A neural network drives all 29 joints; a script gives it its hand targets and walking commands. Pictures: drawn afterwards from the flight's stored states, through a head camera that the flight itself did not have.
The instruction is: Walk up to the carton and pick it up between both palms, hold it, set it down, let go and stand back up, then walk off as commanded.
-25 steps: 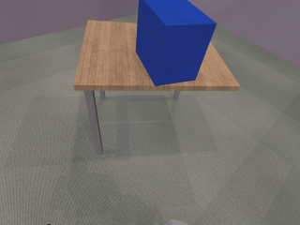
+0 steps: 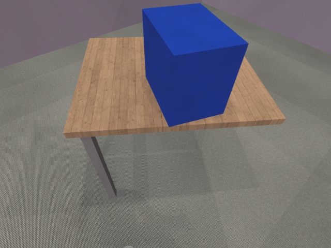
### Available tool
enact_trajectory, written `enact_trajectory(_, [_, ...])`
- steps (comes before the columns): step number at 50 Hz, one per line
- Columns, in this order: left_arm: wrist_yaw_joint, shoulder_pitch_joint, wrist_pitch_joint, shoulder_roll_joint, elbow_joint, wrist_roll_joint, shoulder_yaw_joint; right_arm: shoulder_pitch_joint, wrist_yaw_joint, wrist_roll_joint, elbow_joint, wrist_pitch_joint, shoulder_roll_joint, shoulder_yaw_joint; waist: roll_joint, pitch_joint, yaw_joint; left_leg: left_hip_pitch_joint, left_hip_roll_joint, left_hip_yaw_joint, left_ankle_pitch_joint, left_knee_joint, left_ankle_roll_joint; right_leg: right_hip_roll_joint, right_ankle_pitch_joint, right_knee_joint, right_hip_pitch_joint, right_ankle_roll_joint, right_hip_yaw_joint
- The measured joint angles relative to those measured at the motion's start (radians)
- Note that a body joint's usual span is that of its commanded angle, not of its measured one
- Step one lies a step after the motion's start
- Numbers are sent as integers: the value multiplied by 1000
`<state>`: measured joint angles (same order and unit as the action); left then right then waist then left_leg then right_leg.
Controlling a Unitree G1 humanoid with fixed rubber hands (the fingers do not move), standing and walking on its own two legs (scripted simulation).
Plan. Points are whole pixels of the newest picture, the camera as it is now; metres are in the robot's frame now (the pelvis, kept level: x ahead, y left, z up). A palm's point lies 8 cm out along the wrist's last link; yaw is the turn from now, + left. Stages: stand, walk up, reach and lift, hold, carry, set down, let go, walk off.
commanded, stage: walk up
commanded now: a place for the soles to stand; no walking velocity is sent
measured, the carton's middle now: (184, 64) +0.70 -0.07 +0.06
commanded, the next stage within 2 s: reach and lift in 1.92 s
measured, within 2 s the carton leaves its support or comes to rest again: neither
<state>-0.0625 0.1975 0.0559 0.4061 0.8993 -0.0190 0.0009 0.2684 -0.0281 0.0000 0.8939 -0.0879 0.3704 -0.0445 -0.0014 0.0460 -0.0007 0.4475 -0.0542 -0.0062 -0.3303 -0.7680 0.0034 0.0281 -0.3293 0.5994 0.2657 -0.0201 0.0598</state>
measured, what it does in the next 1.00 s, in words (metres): walks ahead: left foot, then right foot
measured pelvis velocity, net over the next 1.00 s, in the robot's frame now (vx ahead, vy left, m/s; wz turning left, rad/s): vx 0.23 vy -0.07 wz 0.02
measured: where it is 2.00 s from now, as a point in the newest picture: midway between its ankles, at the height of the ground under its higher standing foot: (174, 247)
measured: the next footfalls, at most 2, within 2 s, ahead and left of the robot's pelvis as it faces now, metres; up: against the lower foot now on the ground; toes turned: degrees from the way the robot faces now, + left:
left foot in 0.04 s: +0.13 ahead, +0.13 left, +0.00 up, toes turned +2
right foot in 0.46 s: +0.27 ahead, -0.19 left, +0.00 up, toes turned -7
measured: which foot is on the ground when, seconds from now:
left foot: up 0.00-0.02, down 0.04-0.46, up 0.48-0.82, down 0.84-1.00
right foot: down 0.00-0.06, up 0.08-0.44, down 0.46-1.00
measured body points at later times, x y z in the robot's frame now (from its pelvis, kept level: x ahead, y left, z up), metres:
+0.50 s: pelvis +0.16 -0.06 -0.02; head +0.18 -0.05 +0.43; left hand +0.27 +0.24 -0.14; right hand +0.18 -0.38 -0.13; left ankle +0.09 +0.12 -0.70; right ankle +0.24 -0.17 -0.73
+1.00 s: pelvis +0.23 -0.07 -0.01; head +0.26 -0.05 +0.44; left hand +0.32 +0.24 -0.14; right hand +0.32 -0.39 -0.11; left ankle +0.29 +0.06 -0.73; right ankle +0.23 -0.18 -0.72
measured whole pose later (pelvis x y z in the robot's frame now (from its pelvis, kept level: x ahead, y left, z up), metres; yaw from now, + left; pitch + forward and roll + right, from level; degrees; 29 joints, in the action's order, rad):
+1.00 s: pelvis +0.23 -0.07 -0.01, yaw +1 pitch -1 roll +0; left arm -0.02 0.20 -0.02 0.41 0.89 -0.01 0.00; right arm 0.25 0.02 0.00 0.90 -0.07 0.37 -0.04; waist -0.05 0.07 0.00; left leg 0.39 -0.03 0.00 -0.27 -0.68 0.00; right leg 0.03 -0.49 0.76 0.32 -0.04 0.10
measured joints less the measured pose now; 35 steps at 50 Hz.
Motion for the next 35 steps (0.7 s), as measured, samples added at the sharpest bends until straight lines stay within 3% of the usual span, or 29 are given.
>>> enact_trajectory(3, [0,0,-18,1,-19,0,0,19,6,0,1,-13,-1,0,-18,3,0,-42,16,-6,116,131,0,14,-60,83,7,0,1])
enact_trajectory(6, [3,0,-39,1,-27,0,0,60,12,0,1,-17,-6,0,-45,4,-1,-80,23,-5,63,115,-5,0,-144,327,83,0,-12])
enact_trajectory(9, [5,0,-48,3,-36,0,0,96,26,0,1,-17,-6,0,-64,3,0,-123,11,-6,30,135,-6,-1,-130,407,158,0,-15])
enact_trajectory(17, [-2,0,-55,3,-48,0,0,156,40,0,0,-17,-6,0,-102,2,0,-215,1,-7,-50,139,-4,46,-75,353,260,0,-15])
enact_trajectory(21, [-9,1,-51,3,-54,0,0,152,45,0,-1,-17,-6,0,-100,2,1,-245,-12,-7,-91,136,23,55,-34,223,252,0,-16])
enact_trajectory(24, [-9,1,-32,3,-42,0,0,127,47,0,-1,-14,-1,0,-79,17,2,-208,-34,-3,-136,-24,19,41,83,145,210,-1,-7])
enact_trajectory(28, [-7,3,-28,2,-5,0,0,79,48,0,-2,-2,1,0,-47,17,2,-76,23,7,-130,-312,4,28,39,129,147,-12,10])
enact_trajectory(35, [14,2,-25,2,8,0,0,45,40,0,-2,-1,2,0,1,16,0,11,28,10,-35,-268,4,-1,42,23,38,-25,33])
